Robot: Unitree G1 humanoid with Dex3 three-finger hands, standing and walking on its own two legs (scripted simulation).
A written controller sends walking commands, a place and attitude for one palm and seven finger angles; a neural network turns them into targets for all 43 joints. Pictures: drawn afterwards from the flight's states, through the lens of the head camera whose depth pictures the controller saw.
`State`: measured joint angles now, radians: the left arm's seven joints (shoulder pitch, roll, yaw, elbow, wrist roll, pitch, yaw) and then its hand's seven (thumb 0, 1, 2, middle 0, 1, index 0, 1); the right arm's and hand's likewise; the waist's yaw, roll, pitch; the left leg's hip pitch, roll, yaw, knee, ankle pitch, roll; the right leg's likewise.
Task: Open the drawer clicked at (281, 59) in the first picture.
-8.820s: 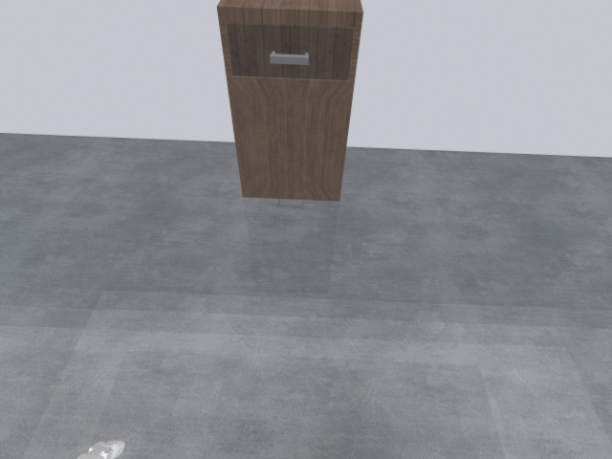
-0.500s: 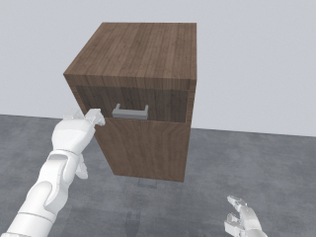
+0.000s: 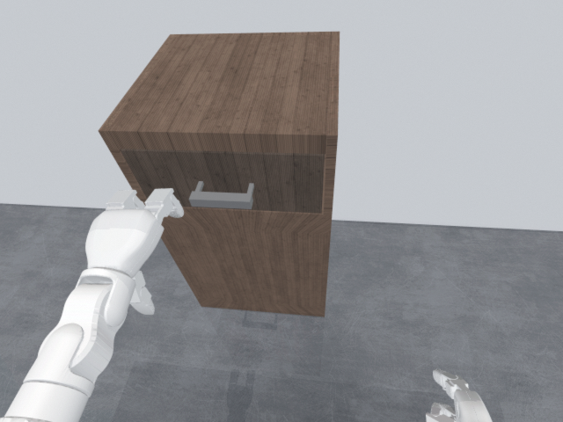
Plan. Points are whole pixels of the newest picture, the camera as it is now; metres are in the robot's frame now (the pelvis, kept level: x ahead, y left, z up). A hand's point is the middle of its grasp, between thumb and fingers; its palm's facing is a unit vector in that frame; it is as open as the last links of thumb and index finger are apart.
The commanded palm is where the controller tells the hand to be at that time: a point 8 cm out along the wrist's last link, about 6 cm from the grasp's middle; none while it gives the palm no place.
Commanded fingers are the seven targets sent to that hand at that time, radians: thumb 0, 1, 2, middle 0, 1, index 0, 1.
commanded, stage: move the hooked fingers above the handle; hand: left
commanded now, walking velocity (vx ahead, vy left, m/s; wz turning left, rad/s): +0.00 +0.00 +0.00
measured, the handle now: (223, 193) +0.56 +0.22 -0.07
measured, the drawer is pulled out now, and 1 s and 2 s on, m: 0.00 0.00 0.00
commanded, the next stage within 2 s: none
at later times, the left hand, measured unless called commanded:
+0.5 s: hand (177, 231) +0.37 +0.22 +0.05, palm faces +0.00 -0.03 -1.00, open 13.9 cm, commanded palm +0.35 +0.23 +0.10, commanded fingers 0.00 -0.50 0.30 -0.30 -1.20 -0.30 -1.20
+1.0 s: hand (186, 220) +0.41 +0.23 +0.02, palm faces -0.04 -0.01 -1.00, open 13.9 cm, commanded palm +0.40 +0.23 +0.07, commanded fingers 0.00 -0.50 0.30 -0.30 -1.20 -0.30 -1.20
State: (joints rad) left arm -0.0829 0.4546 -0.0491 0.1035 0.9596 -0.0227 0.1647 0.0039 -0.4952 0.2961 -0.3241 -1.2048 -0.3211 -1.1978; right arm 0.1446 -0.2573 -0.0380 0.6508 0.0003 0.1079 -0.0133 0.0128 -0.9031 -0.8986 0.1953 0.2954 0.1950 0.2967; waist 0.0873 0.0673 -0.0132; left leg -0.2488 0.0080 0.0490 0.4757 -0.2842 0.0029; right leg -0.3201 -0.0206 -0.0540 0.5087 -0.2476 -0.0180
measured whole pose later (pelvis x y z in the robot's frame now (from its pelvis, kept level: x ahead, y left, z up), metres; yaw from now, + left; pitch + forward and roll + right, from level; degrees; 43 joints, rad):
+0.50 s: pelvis -0.01 +0.00 -0.01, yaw +0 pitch +7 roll +1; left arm -0.39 0.43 -0.10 0.49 1.02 -0.04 0.19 0.00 -0.49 0.30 -0.32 -1.20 -0.32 -1.20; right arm 0.19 -0.25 -0.05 0.67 0.01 0.09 -0.03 0.01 -0.90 -0.90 0.20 0.30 0.20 0.30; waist 0.04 0.05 -0.04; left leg -0.36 0.01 0.05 0.54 -0.30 0.00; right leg -0.43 -0.02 -0.05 0.57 -0.26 -0.02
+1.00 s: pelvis +0.00 +0.01 -0.01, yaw -1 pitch +11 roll +0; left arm -0.57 0.43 -0.08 0.79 1.07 -0.07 0.27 0.00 -0.49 0.30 -0.32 -1.20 -0.32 -1.20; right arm 0.27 -0.25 -0.07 0.69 0.00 0.10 -0.02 0.01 -0.90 -0.90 0.20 0.30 0.20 0.30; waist -0.02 0.04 -0.08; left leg -0.48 0.01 0.06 0.62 -0.34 0.02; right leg -0.54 -0.02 -0.04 0.63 -0.28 -0.01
